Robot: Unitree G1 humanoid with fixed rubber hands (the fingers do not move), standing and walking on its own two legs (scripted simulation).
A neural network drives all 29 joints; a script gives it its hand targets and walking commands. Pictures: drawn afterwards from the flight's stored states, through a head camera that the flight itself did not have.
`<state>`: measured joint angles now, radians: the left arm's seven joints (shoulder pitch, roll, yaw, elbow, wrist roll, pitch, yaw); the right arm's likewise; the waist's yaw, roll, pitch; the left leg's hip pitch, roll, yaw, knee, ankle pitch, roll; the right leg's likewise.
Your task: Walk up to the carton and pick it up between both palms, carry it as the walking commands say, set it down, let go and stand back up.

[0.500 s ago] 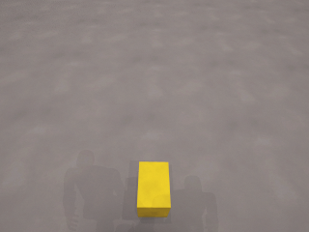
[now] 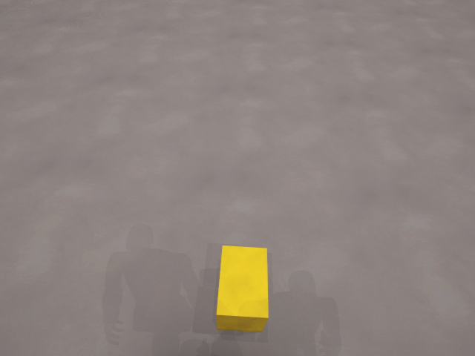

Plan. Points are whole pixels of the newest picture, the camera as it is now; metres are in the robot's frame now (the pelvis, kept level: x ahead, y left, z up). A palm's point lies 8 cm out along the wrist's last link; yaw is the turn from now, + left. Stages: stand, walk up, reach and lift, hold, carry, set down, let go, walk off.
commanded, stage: walk up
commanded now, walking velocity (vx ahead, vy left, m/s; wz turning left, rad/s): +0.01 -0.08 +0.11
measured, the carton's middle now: (242, 289) +0.45 -0.04 -0.66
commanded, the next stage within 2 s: none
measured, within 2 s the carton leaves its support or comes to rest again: neither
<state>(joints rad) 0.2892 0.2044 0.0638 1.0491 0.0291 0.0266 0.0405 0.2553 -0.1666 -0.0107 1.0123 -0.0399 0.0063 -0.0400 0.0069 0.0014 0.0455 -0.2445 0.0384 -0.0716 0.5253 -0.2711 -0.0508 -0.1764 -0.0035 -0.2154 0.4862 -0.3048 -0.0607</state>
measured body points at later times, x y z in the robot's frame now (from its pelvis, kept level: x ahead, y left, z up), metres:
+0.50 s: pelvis +0.00 +0.00 +0.00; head +0.02 +0.00 +0.45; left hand +0.00 +0.26 -0.15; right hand +0.05 -0.24 -0.15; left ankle +0.01 +0.15 -0.73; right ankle -0.02 -0.07 -0.74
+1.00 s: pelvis +0.00 +0.00 +0.00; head +0.01 +0.00 +0.44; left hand +0.00 +0.26 -0.16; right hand +0.06 -0.24 -0.15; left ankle +0.01 +0.15 -0.74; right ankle -0.02 -0.07 -0.74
